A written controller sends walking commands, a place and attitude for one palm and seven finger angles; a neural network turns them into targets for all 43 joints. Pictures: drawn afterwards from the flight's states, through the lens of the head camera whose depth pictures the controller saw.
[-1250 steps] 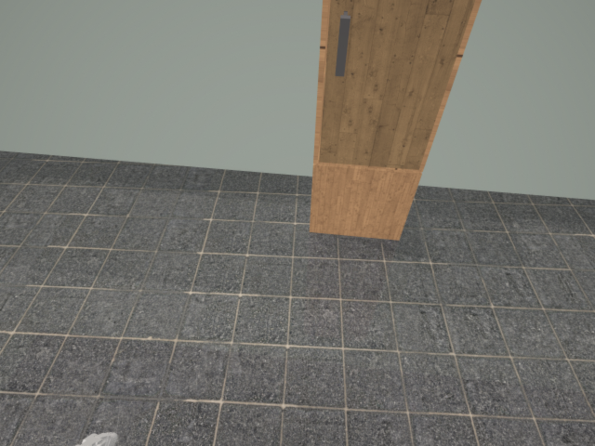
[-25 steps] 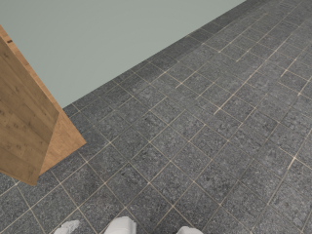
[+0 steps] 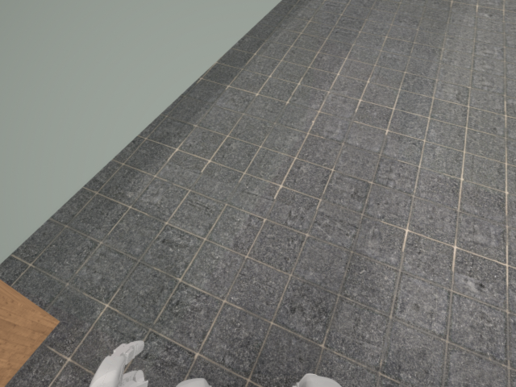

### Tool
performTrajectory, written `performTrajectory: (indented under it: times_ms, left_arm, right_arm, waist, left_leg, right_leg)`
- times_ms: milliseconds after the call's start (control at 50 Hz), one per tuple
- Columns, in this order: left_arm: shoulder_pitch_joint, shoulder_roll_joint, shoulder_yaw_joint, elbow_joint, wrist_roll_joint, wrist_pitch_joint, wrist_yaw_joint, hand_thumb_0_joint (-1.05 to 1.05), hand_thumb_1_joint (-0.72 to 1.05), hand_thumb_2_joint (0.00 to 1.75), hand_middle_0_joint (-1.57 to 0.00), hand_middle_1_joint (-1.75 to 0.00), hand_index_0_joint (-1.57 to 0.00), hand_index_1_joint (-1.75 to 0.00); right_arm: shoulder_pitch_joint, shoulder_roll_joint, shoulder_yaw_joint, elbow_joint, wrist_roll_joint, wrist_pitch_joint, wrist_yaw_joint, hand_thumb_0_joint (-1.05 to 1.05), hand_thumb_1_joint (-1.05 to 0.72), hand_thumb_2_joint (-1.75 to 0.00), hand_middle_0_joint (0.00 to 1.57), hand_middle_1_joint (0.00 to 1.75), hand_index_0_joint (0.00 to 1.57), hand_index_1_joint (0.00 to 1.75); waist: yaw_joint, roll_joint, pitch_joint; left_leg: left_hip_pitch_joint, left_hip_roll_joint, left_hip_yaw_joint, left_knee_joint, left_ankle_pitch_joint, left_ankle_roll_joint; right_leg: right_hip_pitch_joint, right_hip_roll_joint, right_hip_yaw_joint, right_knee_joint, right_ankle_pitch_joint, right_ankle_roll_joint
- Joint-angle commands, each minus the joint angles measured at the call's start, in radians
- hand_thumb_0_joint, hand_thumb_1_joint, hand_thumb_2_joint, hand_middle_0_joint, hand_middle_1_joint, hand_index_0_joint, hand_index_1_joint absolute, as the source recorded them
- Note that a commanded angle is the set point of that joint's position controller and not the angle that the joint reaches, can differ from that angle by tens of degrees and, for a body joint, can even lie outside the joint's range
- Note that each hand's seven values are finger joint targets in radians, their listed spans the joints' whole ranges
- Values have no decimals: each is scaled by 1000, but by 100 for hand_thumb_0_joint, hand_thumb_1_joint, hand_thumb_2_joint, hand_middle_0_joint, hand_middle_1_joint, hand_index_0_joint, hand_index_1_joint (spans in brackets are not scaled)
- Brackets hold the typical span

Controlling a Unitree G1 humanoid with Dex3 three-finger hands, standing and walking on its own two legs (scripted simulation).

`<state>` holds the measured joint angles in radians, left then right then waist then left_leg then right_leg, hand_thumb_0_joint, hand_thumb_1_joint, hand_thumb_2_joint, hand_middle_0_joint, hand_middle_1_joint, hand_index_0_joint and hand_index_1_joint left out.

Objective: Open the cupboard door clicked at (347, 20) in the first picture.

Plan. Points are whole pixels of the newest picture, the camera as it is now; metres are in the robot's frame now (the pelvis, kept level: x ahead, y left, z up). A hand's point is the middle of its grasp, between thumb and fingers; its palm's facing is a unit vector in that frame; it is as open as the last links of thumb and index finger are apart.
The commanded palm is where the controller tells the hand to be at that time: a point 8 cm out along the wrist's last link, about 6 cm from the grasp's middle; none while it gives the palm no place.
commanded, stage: walk to a spot facing it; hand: left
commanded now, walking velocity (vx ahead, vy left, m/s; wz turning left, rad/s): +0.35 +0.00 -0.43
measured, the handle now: out of the picture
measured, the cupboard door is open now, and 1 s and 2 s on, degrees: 49 49 49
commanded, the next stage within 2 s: turn to face it in 1.00 s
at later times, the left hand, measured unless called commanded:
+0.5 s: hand (193, 264) +0.35 +0.15 -0.14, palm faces -0.24 -0.96 -0.16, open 7.4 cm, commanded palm none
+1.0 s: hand (234, 201) +0.53 +0.07 -0.17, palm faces -0.30 -0.94 -0.17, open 7.3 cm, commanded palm none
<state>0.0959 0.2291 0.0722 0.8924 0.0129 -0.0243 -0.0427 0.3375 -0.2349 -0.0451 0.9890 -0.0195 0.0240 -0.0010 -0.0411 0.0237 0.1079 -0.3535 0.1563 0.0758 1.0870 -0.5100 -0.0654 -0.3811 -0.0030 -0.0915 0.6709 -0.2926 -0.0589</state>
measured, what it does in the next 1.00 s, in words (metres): walks ahead, turning right: left foot, then right foot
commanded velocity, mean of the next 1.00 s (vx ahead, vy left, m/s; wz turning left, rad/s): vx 0.36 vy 0.00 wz -0.24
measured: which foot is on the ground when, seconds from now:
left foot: up 0.00-0.24, down 0.26-0.60, up 0.62-0.88, down 0.90-1.00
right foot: down 0.00-0.26, up 0.28-0.58, down 0.60-0.92, up 0.94-1.00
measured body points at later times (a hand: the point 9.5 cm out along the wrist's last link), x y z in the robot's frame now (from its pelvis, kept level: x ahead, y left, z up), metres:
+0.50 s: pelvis +0.22 -0.02 +0.02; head +0.27 -0.02 +0.47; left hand +0.37 +0.20 -0.13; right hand +0.17 -0.25 -0.13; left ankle +0.19 +0.13 -0.72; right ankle +0.23 -0.16 -0.68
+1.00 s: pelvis +0.47 -0.11 +0.01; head +0.50 -0.10 +0.46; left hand +0.55 +0.12 -0.16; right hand +0.45 -0.35 -0.13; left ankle +0.53 +0.00 -0.72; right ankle +0.34 -0.18 -0.64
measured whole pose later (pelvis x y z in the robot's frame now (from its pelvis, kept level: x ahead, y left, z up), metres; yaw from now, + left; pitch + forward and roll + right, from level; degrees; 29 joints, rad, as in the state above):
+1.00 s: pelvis +0.47 -0.11 +0.01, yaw -20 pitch +1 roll +0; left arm 0.29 0.21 0.07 1.12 0.02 -0.02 -0.02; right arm 0.23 -0.15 -0.04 0.99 -0.04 -0.09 0.00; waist -0.02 -0.05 0.03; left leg -0.33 0.10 0.18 0.62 -0.30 0.00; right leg -0.36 -0.03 -0.04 1.12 -0.43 -0.03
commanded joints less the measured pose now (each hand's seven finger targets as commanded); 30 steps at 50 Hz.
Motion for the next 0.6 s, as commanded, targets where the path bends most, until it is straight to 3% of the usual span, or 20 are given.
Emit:
performTrajectory:
  times_ms: [0, 40, 80, 140, 180, 200, 220, 240, 260, 300, 320, 360, 400, 440, 480, 500, 520, 540, 560, 580]
  left_arm:
    - [90, 160, 37, -25, 14, -5, 41, 0, 90, 90, -20, -30, -20, -30]
    - [94, 158, 36, -11, 15, -18, 36, 0, 90, 90, -20, -30, -20, -30]
    - [113, 163, 38, 8, 17, -24, 32, 0, 90, 90, -20, -30, -20, -30]
    - [131, 167, 43, 26, 11, -26, 23, 0, 90, 90, -20, -30, -20, -30]
    - [125, 156, 43, 37, 8, -25, 24, 0, 90, 90, -20, -30, -20, -30]
    - [114, 135, 39, 30, 2, -26, 24, 0, 90, 90, -20, -30, -20, -30]
    - [115, 88, 31, 19, -1, -28, 19, 0, 90, 90, -20, -30, -20, -30]
    - [132, 28, 14, -2, -7, -32, 9, 0, 90, 90, -20, -30, -20, -30]
    - [53, 54, 15, -29, 6, -43, 8, 0, 90, 90, -20, -30, -20, -30]
    - [-21, 46, 16, -21, 14, -45, 4, 0, 90, 90, -20, -30, -20, -30]
    - [-12, 31, 13, -13, 15, -38, -4, 0, 90, 90, -20, -30, -20, -30]
    - [5, -5, -2, -3, 15, -16, -15, 0, 90, 90, -20, -30, -20, -30]
    - [4, -22, -11, 0, 13, -8, -19, 0, 90, 90, -20, -30, -20, -30]
    - [-7, -20, -10, 6, 14, -4, -20, 0, 90, 90, -20, -30, -20, -30]
    - [7, -7, -4, 13, 17, -6, -18, 0, 90, 90, -20, -30, -20, -30]
    - [29, 6, 1, 24, 18, -6, -16, 0, 90, 90, -20, -30, -20, -30]
    - [97, 28, 8, 49, 18, -8, -12, 0, 90, 90, -20, -30, -20, -30]
    - [229, 75, 23, 92, 20, -16, -4, 0, 90, 90, -20, -30, -20, -30]
    - [389, 185, 56, 134, 25, -26, 14, 0, 90, 90, -20, -30, -20, -30]
    - [449, 260, 70, 149, 2, -23, 29, 0, 90, 90, -20, -30, -20, -30]
  right_arm:
    - [-111, -77, -28, -131, -7, -42, 5, 0, -90, -90, 20, 30, 20, 30]
    - [-86, -55, -24, -116, -6, -39, 10, 0, -90, -90, 20, 30, 20, 30]
    - [-100, -42, -25, -125, -4, -49, 14, 0, -90, -90, 20, 30, 20, 30]
    - [-143, -43, -20, -141, -2, -66, 15, 0, -90, -90, 20, 30, 20, 30]
    - [-108, -54, -23, -129, -1, -79, 9, 0, -90, -90, 20, 30, 20, 30]
    - [-40, -79, -27, -102, -3, -90, 0, 0, -90, -90, 20, 30, 20, 30]
    - [89, -150, -43, -64, -13, -102, -12, 0, -90, -90, 20, 30, 20, 30]
    - [221, -259, -65, -40, -35, -104, -22, 0, -90, -90, 20, 30, 20, 30]
    - [237, -243, -58, -40, -31, -92, -26, 0, -90, -90, 20, 30, 20, 30]
    - [141, -151, -38, -60, -28, -99, -24, 0, -90, -90, 20, 30, 20, 30]
    - [102, -117, -26, -63, -27, -107, -26, 0, -90, -90, 20, 30, 20, 30]
    - [81, -103, -19, -46, -23, -116, -28, 0, -90, -90, 20, 30, 20, 30]
    - [69, -113, -23, -35, -22, -110, -21, 0, -90, -90, 20, 30, 20, 30]
    - [75, -109, -26, -21, -21, -98, -14, 0, -90, -90, 20, 30, 20, 30]
    - [71, -120, -30, -10, -24, -86, -8, 0, -90, -90, 20, 30, 20, 30]
    - [68, -121, -28, -6, -22, -81, -8, 0, -90, -90, 20, 30, 20, 30]
    - [57, -118, -25, -4, -19, -77, -6, 0, -90, -90, 20, 30, 20, 30]
    - [32, -109, -19, -4, -11, -77, -3, 0, -90, -90, 20, 30, 20, 30]
    - [16, -47, -5, -29, 7, -81, 7, 0, -90, -90, 20, 30, 20, 30]
    - [-50, -29, -7, -75, 14, -81, 10, 0, -90, -90, 20, 30, 20, 30]
  waist:
    - [47, -167, -75]
    - [29, -130, -95]
    - [31, -112, -112]
    - [43, -123, -83]
    - [18, -103, -90]
    - [-16, -42, -115]
    - [-74, 114, -182]
    - [-109, 342, -250]
    - [-122, 205, -191]
    - [-73, 149, -73]
    - [-39, 116, -52]
    - [-6, 118, -76]
    - [1, 140, -108]
    - [-4, 154, -76]
    - [13, 127, -67]
    - [31, 100, -69]
    - [72, 57, -88]
    - [141, -7, -126]
    - [210, -252, -210]
    - [224, -353, -219]
  left_leg:
    - [-229, 6, -45, 8, 123, 0]
    - [-171, -20, -20, -104, 178, -2]
    - [-136, -42, -14, -236, 199, 2]
    - [-68, -85, 7, -399, 231, 8]
    - [64, -101, 18, -532, 280, 11]
    - [218, -98, 16, -615, 301, 25]
    - [422, 30, -167, -692, 195, 86]
    - [584, 323, -523, -799, 136, 220]
    - [523, 391, -623, -835, 138, 295]
    - [350, 322, -476, -847, 257, 254]
    - [319, 279, -361, -852, 362, 221]
    - [326, 207, -138, -830, 568, 177]
    - [273, 151, 19, -825, 565, 139]
    - [207, 146, 47, -841, 452, 139]
    - [185, 149, 56, -818, 369, 132]
    - [158, 148, 62, -785, 371, 124]
    - [123, 126, 85, -697, 418, 107]
    - [25, 73, 144, -504, 469, 76]
    - [-221, -33, 211, -171, 300, 37]
    - [-361, -93, 104, 89, -109, 32]
  right_leg:
    - [142, -258, 375, -461, -137, -138]
    - [139, -225, 327, -455, -56, -138]
    - [171, -212, 320, -435, -30, -140]
    - [180, -198, 332, -408, 1, -136]
    - [148, -171, 316, -342, 21, -109]
    - [78, -129, 281, -253, 72, -82]
    - [-55, -44, 213, -17, 85, -34]
    - [-282, 75, 51, 335, -232, 21]
    - [-368, 19, 126, 515, -289, 11]
    - [-421, -70, 146, 651, -130, 26]
    - [-407, -94, 142, 627, -72, 37]
    - [-337, -105, 97, 453, -50, 51]
    - [-181, -94, 37, 204, -14, 49]
    - [-80, -63, -24, 75, 23, 48]
    - [5, -37, -55, 0, 55, 41]
    - [82, -25, -73, -36, 77, 34]
    - [199, -2, -84, -77, 83, 22]
    - [391, -22, -29, -109, 27, -13]
    - [621, -258, 331, -237, -172, -111]
    - [629, -448, 669, -444, -192, -200]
